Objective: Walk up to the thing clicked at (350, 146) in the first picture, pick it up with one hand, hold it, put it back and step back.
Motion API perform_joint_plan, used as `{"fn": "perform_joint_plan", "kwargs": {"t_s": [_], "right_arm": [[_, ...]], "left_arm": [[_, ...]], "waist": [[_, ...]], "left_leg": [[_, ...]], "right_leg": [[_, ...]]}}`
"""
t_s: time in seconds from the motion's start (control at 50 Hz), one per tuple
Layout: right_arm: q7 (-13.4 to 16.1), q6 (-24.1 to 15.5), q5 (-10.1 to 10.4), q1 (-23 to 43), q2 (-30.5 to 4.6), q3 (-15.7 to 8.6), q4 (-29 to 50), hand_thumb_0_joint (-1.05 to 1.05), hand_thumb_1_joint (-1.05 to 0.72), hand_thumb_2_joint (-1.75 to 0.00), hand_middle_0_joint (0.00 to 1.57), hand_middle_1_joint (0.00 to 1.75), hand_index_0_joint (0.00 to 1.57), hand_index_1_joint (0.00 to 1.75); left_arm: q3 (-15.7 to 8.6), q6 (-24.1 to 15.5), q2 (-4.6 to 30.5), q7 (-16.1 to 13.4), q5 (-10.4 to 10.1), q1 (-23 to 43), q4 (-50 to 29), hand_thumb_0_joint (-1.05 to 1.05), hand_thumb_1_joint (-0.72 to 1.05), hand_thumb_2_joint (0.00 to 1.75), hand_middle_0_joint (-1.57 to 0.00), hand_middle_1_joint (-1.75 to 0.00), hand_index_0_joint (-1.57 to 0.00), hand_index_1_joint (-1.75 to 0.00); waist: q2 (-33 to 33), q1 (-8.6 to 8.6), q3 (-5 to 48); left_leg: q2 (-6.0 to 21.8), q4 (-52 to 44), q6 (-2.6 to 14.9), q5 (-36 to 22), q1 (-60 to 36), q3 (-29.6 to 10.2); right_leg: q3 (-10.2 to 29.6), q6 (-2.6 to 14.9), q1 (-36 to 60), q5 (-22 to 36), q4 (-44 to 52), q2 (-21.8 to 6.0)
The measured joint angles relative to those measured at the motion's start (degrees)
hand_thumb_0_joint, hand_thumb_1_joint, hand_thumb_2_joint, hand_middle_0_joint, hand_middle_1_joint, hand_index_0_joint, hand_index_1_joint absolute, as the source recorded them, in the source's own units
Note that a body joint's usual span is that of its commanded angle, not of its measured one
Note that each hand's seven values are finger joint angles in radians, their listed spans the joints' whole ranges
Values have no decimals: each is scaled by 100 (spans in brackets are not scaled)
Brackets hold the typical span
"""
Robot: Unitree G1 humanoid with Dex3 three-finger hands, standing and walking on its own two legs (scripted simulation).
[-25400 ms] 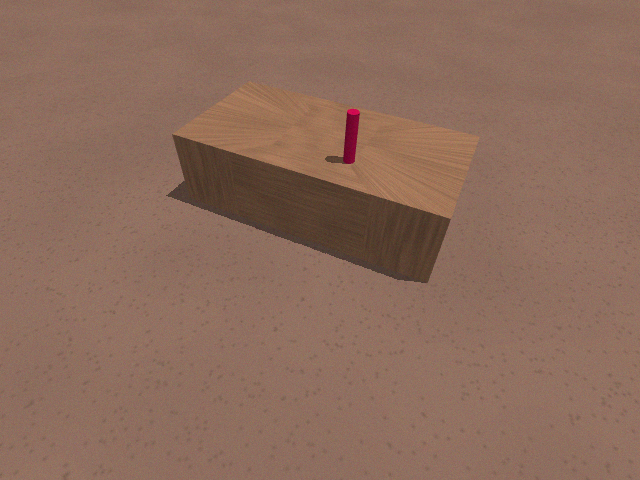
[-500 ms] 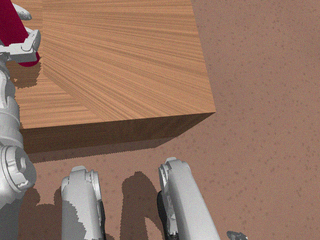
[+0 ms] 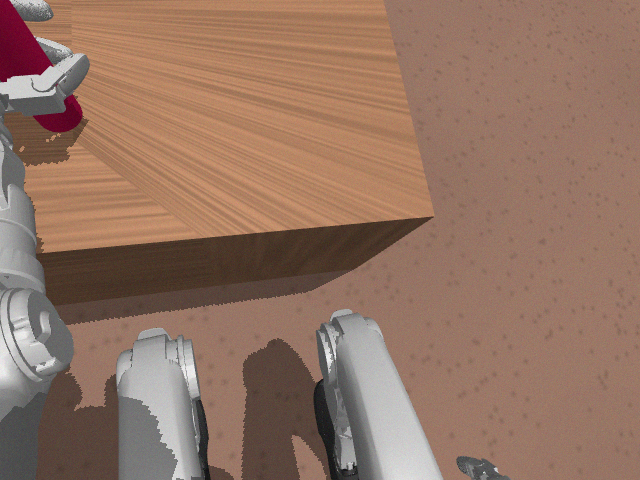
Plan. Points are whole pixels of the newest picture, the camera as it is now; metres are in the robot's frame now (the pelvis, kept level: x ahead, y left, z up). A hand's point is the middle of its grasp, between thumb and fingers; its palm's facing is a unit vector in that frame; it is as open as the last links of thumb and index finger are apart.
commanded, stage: open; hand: left
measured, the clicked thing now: (7, 46) +0.57 +0.26 +0.04
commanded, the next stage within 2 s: withdraw in 0.26 s
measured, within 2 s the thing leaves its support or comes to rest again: neither
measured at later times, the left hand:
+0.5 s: hand (28, 57) +0.57 +0.25 +0.02, palm faces +0.22 -0.98 -0.01, open 16.6 cm
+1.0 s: hand out of the picture +0.58 +0.34 +0.15, palm faces +0.30 -0.93 -0.23, open 17.4 cm
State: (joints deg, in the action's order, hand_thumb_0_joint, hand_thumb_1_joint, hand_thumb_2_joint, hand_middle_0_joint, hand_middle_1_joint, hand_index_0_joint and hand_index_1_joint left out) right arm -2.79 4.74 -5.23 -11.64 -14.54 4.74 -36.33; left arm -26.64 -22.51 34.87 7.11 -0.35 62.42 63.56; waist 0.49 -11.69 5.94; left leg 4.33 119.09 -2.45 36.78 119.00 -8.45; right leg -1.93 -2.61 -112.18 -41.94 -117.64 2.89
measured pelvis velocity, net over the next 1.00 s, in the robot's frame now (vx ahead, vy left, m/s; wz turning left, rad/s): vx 0.01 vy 0.01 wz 0.02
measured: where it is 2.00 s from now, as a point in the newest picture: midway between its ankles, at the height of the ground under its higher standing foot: (269, 461)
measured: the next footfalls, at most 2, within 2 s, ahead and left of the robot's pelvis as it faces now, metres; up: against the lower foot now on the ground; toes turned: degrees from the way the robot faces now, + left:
none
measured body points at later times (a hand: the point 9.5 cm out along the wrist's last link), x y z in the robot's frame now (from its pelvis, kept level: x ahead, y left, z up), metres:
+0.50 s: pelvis +0.00 +0.00 +0.00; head +0.23 +0.06 +0.38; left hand +0.55 +0.30 +0.03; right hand +0.05 -0.26 -0.11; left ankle +0.08 +0.15 -0.40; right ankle +0.07 -0.13 -0.40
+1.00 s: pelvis +0.01 +0.01 +0.11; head +0.23 +0.07 +0.50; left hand +0.56 +0.38 +0.16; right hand +0.04 -0.26 +0.00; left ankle +0.08 +0.15 -0.40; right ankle +0.07 -0.13 -0.40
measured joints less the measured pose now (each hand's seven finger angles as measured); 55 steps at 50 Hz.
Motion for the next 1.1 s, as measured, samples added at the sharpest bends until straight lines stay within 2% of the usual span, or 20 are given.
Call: {"fn": "perform_joint_plan", "kwargs": {"t_s": [0.12,0.3,0.42,0.48,0.58,0.68,0.78,0.86,0.9,0.98,1.04,1.1], "right_arm": [[1,18,9,-9,17,1,16,0,-92,-89,21,30,20,30],[-5,19,29,-65,35,-15,23,0,-92,-90,21,30,20,30],[2,34,33,-68,23,-11,9,0,-92,-90,21,30,20,30],[6,40,35,-52,17,10,13,0,-92,-90,21,30,20,30],[49,88,48,-29,35,19,43,1,-91,-90,21,30,20,30],[112,123,122,-45,80,36,47,1,-91,-90,21,30,20,30],[178,69,223,-110,97,74,16,1,-91,-90,21,30,20,30],[189,-7,279,-229,33,88,6,0,-90,-90,21,30,20,30],[158,61,283,-270,-11,70,35,0,-89,-90,21,30,20,30],[75,255,322,-354,-71,16,113,0,-88,-90,21,30,20,30],[46,367,352,-419,-66,-10,140,1,-88,-90,21,30,20,30],[55,425,378,-494,-20,-15,118,1,-89,-90,21,30,20,30]], "left_arm": [[83,43,13,-24,12,19,-16,0,-15,56,-85,-76,-87,-74],[180,127,-72,-74,32,-13,-137,-1,-37,27,-58,-44,-59,-43],[142,132,-91,-122,20,-9,-121,-1,-50,12,-39,-25,-39,-24],[31,134,-50,-146,20,13,-122,-1,-54,8,-30,-18,-30,-18],[-215,212,189,-139,79,59,-237,-1,-58,5,-18,-11,-19,-10],[-367,473,574,-72,113,179,-332,-2,-59,4,-12,-6,-12,-6],[-225,809,1010,124,103,487,-123,-2,-59,3,-8,-4,-9,-3],[3,997,1270,324,117,758,275,-2,-59,2,-6,-3,-8,-2],[113,1125,1372,247,422,827,472,-2,-58,2,-6,-3,-7,-2],[157,1542,1400,-22,806,671,576,-1,-53,3,-6,-4,-7,-3],[19,1767,1356,-213,986,357,427,-1,-52,5,-6,-5,-7,-4],[-56,1858,1333,-460,1042,65,378,-2,-51,6,-6,-5,-7,-5]], "waist": [[-19,10,4],[-22,-7,21],[11,-11,8],[19,-30,0],[31,-76,-15],[46,-89,2],[64,-90,51],[98,-107,86],[120,-123,68],[127,-133,28],[116,-136,-7],[92,-127,-20]], "left_leg": [[-4,12,16,-6,11,4],[-44,2,39,-19,20,31],[-46,-2,44,-35,22,39],[-35,13,39,-41,37,31],[-11,-14,29,-44,-3,33],[6,-258,26,-71,-233,61],[16,-746,41,-139,-664,92],[20,-1156,64,-192,-1031,102],[27,-1361,75,-219,-1222,118],[53,-1857,112,-300,-1678,201],[78,-2269,128,-362,-2123,250],[99,-2717,130,-430,-2654,277]], "right_leg": [[5,-16,5,11,7,-1],[23,-14,25,-3,19,-42],[32,-34,15,9,12,-44],[28,-36,-8,23,-3,-31],[31,-33,9,44,20,-10],[31,-16,220,88,262,-17],[7,7,655,185,778,-43],[-28,23,1047,268,1241,-65],[-32,19,1248,315,1474,-69],[5,-2,1691,443,2005,-76],[18,-15,2130,546,2452,-74],[9,-6,2665,653,2943,-72]]}}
